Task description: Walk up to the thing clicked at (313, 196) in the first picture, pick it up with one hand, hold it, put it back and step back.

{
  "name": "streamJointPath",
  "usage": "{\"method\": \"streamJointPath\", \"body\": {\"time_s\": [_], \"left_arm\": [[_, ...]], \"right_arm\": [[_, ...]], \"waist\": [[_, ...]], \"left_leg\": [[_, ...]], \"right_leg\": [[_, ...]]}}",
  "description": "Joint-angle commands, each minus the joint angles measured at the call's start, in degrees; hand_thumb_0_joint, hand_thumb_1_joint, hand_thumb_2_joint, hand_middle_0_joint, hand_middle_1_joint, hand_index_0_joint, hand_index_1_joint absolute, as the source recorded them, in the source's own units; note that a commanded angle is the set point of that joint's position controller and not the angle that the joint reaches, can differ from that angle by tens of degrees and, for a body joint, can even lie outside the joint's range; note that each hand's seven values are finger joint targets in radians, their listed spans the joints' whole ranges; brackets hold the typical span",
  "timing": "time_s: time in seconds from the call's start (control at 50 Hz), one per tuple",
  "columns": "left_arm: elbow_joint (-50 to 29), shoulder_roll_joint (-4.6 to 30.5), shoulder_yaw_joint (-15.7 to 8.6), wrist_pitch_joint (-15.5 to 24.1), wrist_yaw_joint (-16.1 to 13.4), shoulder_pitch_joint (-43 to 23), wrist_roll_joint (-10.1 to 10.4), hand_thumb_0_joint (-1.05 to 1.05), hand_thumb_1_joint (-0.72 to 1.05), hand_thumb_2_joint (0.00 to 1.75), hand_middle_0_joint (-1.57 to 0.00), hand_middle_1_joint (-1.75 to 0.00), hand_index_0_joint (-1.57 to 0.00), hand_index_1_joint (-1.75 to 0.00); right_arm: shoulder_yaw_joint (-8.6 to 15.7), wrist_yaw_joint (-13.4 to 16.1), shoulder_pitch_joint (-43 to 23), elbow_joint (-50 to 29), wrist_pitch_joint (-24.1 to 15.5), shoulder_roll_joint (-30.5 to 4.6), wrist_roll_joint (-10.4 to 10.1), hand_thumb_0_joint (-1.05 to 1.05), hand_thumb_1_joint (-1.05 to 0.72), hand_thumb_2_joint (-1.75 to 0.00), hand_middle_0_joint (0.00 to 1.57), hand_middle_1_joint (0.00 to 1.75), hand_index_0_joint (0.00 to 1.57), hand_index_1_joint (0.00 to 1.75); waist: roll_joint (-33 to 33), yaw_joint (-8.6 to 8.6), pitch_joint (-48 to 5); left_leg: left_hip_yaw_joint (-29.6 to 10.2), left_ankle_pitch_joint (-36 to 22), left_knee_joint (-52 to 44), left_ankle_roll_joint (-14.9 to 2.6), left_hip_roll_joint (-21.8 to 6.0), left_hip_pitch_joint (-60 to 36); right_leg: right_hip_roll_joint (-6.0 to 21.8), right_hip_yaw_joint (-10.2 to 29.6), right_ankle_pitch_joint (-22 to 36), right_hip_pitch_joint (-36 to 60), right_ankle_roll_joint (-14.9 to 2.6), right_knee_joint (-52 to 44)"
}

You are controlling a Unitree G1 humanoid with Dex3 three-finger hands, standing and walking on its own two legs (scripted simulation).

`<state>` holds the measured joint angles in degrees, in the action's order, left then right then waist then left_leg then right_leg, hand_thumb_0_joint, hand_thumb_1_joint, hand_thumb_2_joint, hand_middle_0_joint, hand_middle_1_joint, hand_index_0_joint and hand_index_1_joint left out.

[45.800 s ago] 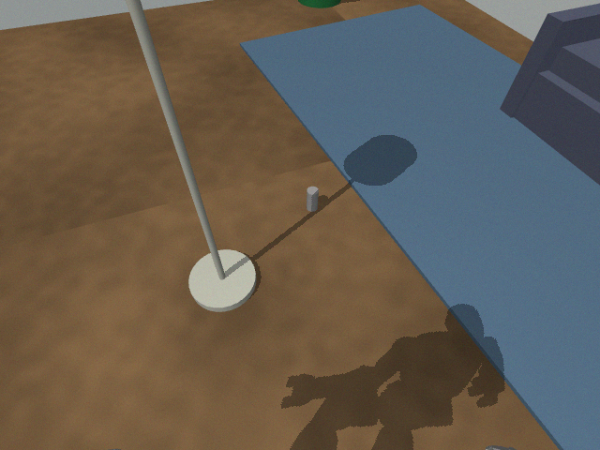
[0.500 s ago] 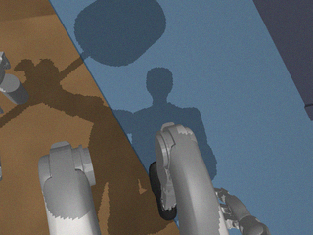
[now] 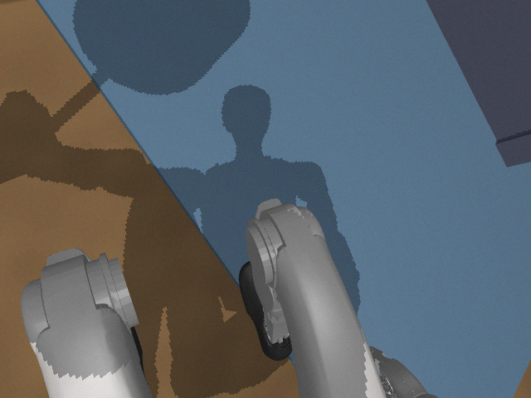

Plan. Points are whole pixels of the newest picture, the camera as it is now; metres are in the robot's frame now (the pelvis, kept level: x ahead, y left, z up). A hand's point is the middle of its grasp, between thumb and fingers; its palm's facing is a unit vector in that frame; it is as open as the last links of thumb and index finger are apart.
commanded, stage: close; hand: left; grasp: from above
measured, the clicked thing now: out of the picture +0.46 +0.33 -0.26
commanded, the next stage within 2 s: settle in 1.20 s
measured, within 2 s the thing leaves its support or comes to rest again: leaves its support in 1.62 s
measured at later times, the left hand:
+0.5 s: hand out of the picture +0.44 +0.34 -0.21, palm faces -0.42 -0.17 -0.89, open 8.3 cm
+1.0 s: hand out of the picture +0.45 +0.35 -0.21, palm faces -0.42 -0.16 -0.89, open 8.0 cm
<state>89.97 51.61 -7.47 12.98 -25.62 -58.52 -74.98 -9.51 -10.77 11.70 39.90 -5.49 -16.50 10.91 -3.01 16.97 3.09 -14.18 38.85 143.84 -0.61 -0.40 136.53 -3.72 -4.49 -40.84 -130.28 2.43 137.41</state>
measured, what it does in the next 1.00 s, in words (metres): stands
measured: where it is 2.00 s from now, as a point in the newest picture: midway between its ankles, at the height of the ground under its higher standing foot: (205, 356)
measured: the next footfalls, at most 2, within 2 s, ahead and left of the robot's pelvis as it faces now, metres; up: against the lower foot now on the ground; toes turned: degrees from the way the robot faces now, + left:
none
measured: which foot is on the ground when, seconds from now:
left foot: down 0.00-1.00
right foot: down 0.00-1.00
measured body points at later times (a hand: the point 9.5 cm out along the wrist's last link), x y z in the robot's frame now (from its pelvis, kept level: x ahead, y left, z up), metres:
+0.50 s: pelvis +0.00 +0.00 +0.00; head +0.24 +0.14 +0.35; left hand +0.46 +0.35 -0.16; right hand +0.07 -0.26 -0.06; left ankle +0.07 +0.12 -0.28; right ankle +0.12 -0.14 -0.26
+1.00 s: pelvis -0.01 +0.00 -0.01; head +0.23 +0.14 +0.35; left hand +0.46 +0.35 -0.15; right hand +0.05 -0.25 -0.06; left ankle +0.07 +0.12 -0.28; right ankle +0.11 -0.14 -0.26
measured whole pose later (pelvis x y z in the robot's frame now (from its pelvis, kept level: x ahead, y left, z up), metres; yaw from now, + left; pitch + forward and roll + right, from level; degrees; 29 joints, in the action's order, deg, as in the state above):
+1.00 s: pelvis -0.01 +0.00 -0.01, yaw -2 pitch +27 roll -17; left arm 95.6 55.4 -5.8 13.7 -27.6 -61.5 -76.8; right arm -12.4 -12.6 9.3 38.4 -8.2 -17.4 12.6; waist -4.6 18.2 4.1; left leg -15.6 38.4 145.5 -1.1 -0.7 136.4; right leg -4.3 -5.8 -40.3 -129.5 1.5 137.5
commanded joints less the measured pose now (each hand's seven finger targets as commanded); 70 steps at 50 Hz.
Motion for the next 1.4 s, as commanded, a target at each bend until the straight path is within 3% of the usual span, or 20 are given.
{"method": "streamJointPath", "body": {"time_s": [0.0,0.04,0.08,0.12,0.34,0.42,0.48,0.54,0.6,0.66,0.7,0.76,0.82,0.86,0.9,1.02,1.1,1.24,1.28,1.38], "left_arm": [[-7.5,12.9,-1.3,0.3,-3.1,-16.5,0.3,0.00,-0.08,0.76,-0.36,-0.99,-0.41,-0.93],[-7.5,12.9,-0.5,0.5,-3.4,-17.8,-0.4,0.00,0.08,0.78,-0.45,-1.00,-0.50,-0.94],[-4.7,10.3,0.9,0.3,-3.3,-17.7,-1.0,0.00,0.14,0.72,-0.47,-0.99,-0.54,-0.92],[-6.9,12.7,-0.2,0.7,-3.9,-18.8,-0.7,0.00,0.18,0.69,-0.49,-0.97,-0.56,-0.90],[-1.6,14.1,-0.8,0.0,-5.5,-18.4,-1.8,0.00,0.36,0.57,-0.62,-0.89,-0.71,-0.81],[0.0,13.4,0.2,-0.3,-5.6,-18.9,-1.7,0.00,0.43,0.58,-0.70,-0.86,-0.78,-0.79],[0.7,14.7,-0.1,-0.1,-5.7,-17.3,-1.2,0.00,0.49,0.59,-0.75,-0.86,-0.82,-0.79],[1.1,14.2,1.2,-0.1,-5.1,-17.7,-1.3,0.00,0.52,0.59,-0.78,-0.84,-0.85,-0.77],[0.2,15.5,0.4,0.2,-5.1,-18.0,-0.7,0.00,0.55,0.57,-0.80,-0.82,-0.87,-0.74],[0.9,15.6,0.7,0.5,-4.9,-18.7,-1.1,0.00,0.59,0.56,-0.84,-0.80,-0.91,-0.73],[-0.8,16.5,0.7,0.8,-4.9,-19.0,-1.2,0.00,0.61,0.54,-0.87,-0.77,-0.93,-0.70],[1.8,15.1,0.9,0.6,-4.5,-16.6,-1.2,0.00,0.63,0.53,-0.88,-0.76,-0.94,-0.69],[-2.6,15.7,1.5,0.9,-4.6,-20.7,-1.5,0.00,0.65,0.50,-0.91,-0.72,-0.97,-0.66],[-2.1,15.9,0.9,0.7,-4.7,-18.3,-1.2,0.00,0.69,0.53,-0.95,-0.72,-1.00,-0.66],[-0.2,14.3,1.7,0.4,-4.3,-17.8,-1.8,0.00,0.73,0.52,-0.98,-0.71,-1.04,-0.65],[0.1,13.5,1.9,0.0,-3.8,-17.7,-1.4,0.00,0.80,0.51,-1.03,-0.68,-1.09,-0.62],[-2.3,14.6,1.6,0.0,-3.8,-19.1,-1.4,0.00,0.86,0.49,-1.08,-0.66,-1.14,-0.61],[-1.4,14.6,1.3,-0.3,-3.4,-17.7,-0.2,0.00,0.95,0.46,-1.16,-0.61,-1.21,-0.55],[-1.8,13.3,2.5,-0.3,-2.9,-18.0,-0.1,0.00,0.95,0.47,-1.17,-0.61,-1.22,-0.56],[-3.3,14.5,1.6,0.0,-2.8,-18.1,0.8,0.00,0.92,0.52,-1.18,-0.67,-1.24,-0.61]], "right_arm": [[5.7,0.4,9.4,-0.8,-0.8,-17.2,-0.2,0.00,-0.90,-0.90,0.20,0.30,0.20,0.30],[5.8,0.4,8.5,-1.0,-0.9,-17.4,-0.1,0.00,-0.90,-0.90,0.20,0.30,0.20,0.30],[5.8,-0.3,8.8,-0.6,-1.3,-17.2,0.4,0.00,-0.90,-0.90,0.20,0.30,0.20,0.30],[5.4,-0.3,8.6,-0.8,-1.6,-17.5,0.4,0.00,-0.90,-0.90,0.20,0.30,0.20,0.30],[4.6,-1.2,8.3,-0.6,-2.5,-18.0,1.2,0.00,-0.90,-0.90,0.20,0.30,0.20,0.30],[4.1,-1.4,7.3,-1.0,-3.0,-18.2,1.4,0.00,-0.90,-0.90,0.20,0.30,0.20,0.30],[3.9,-1.1,6.6,-1.4,-3.0,-18.3,1.2,0.00,-0.90,-0.90,0.20,0.30,0.20,0.30],[3.5,-1.1,6.4,-1.8,-3.2,-18.4,1.3,0.00,-0.90,-0.90,0.20,0.30,0.20,0.30],[3.1,-0.9,6.6,-2.0,-3.0,-18.4,1.2,0.00,-0.90,-0.90,0.20,0.30,0.20,0.30],[2.7,-0.8,6.5,-2.2,-3.0,-18.7,1.1,0.00,-0.90,-0.90,0.20,0.30,0.20,0.30],[3.0,-0.5,6.0,-2.2,-2.9,-19.0,1.3,0.00,-0.90,-0.90,0.20,0.30,0.20,0.30],[2.7,-0.9,6.0,-2.3,-2.9,-18.7,1.3,0.00,-0.90,-0.90,0.20,0.30,0.20,0.30],[2.9,-0.8,6.1,-2.4,-3.0,-18.8,1.4,0.00,-0.90,-0.90,0.20,0.30,0.20,0.30],[3.0,-0.9,5.8,-2.4,-3.0,-18.8,1.4,0.00,-0.90,-0.90,0.20,0.30,0.20,0.30],[3.4,-1.0,6.7,-1.9,-3.2,-19.0,1.4,0.00,-0.90,-0.90,0.20,0.30,0.20,0.30],[3.3,-1.4,6.0,-2.1,-3.5,-18.9,1.4,0.00,-0.90,-0.90,0.20,0.30,0.20,0.30],[3.4,-1.6,6.5,-2.2,-3.5,-18.9,1.3,0.00,-0.90,-0.90,0.20,0.30,0.20,0.30],[3.3,-1.6,6.1,-2.5,-3.7,-18.8,1.0,0.00,-0.90,-0.90,0.20,0.30,0.20,0.30],[3.2,-1.5,6.2,-2.6,-3.8,-18.6,1.1,0.00,-0.90,-0.90,0.20,0.30,0.20,0.30],[3.4,-1.2,6.2,-3.1,-3.3,-18.8,0.8,0.00,-0.93,-0.91,0.20,0.30,0.20,0.30]], "waist": [[26.9,1.10,-37.0],[27.8,1.40,-36.2],[26.0,3.14,-33.3],[27.8,2.08,-35.6],[25.5,3.78,-33.6],[25.3,4.68,-32.0],[24.7,3.48,-32.0],[23.5,4.33,-31.1],[22.9,4.07,-33.1],[23.3,4.80,-30.7],[25.8,3.55,-32.2],[24.3,4.07,-29.9],[25.8,4.25,-32.0],[26.5,2.97,-32.4],[25.8,4.27,-30.4],[24.6,4.26,-29.8],[27.0,3.65,-32.3],[24.4,3.45,-31.1],[23.6,4.37,-30.6],[24.6,3.22,-32.8]], "left_leg": [[5.4,-9.0,-16.9,0.98,-0.9,-33.5],[5.3,-8.0,-17.0,1.12,-1.1,-33.2],[5.3,-7.0,-16.2,0.99,-1.2,-32.9],[5.5,-8.0,-16.2,0.97,-1.1,-33.3],[5.5,-8.7,-14.9,0.69,-1.3,-32.0],[5.1,-7.4,-14.9,0.66,-1.5,-31.4],[5.2,-5.9,-15.4,0.52,-1.5,-30.2],[5.3,-5.3,-14.6,0.25,-1.5,-29.0],[5.0,-7.2,-14.3,0.25,-1.6,-29.4],[3.9,-5.6,-15.2,0.57,-1.8,-29.6],[4.0,-5.7,-15.7,0.87,-1.7,-30.8],[3.6,-5.3,-15.4,0.90,-1.8,-29.8],[4.1,-5.9,-14.9,0.82,-1.7,-30.7],[4.0,-5.4,-15.9,1.08,-1.6,-30.6],[3.9,-5.0,-15.8,1.12,-1.7,-30.6],[3.1,-4.3,-15.8,1.15,-1.8,-30.6],[3.4,-5.7,-16.1,1.34,-1.7,-32.1],[3.7,-5.7,-15.6,0.98,-1.6,-29.6],[4.5,-4.8,-15.0,0.51,-1.5,-29.0],[3.9,-6.2,-15.5,0.85,-1.5,-29.7]], "right_leg": [[-0.7,-9.1,13.8,13.5,-4.09,-10.3],[-0.8,-9.4,13.2,12.0,-4.17,-10.2],[-0.8,-9.5,12.7,11.0,-3.96,-9.9],[-0.9,-9.3,13.5,12.9,-3.94,-10.5],[-1.1,-9.7,14.3,13.1,-3.57,-10.2],[-1.2,-9.9,13.6,12.9,-3.49,-10.4],[-1.5,-9.7,12.3,13.6,-3.66,-11.3],[-1.5,-9.5,12.1,13.6,-3.43,-11.3],[-1.6,-9.6,13.4,14.9,-3.28,-11.2],[-1.4,-10.0,12.1,13.0,-3.40,-10.5],[-1.5,-10.0,12.2,13.6,-3.64,-10.6],[-1.6,-10.2,11.7,12.3,-3.53,-10.0],[-1.5,-9.8,12.7,13.1,-3.57,-10.3],[-1.6,-10.1,12.0,13.2,-3.71,-10.5],[-1.6,-10.2,11.4,11.7,-3.62,-10.2],[-1.3,-10.2,11.2,10.7,-3.41,-10.1],[-1.4,-10.0,12.1,12.0,-3.68,-10.1],[-1.4,-10.0,12.1,12.3,-3.62,-10.3],[-1.7,-9.6,11.7,13.5,-3.37,-11.6],[-1.4,-9.8,12.9,13.9,-3.54,-11.0]]}}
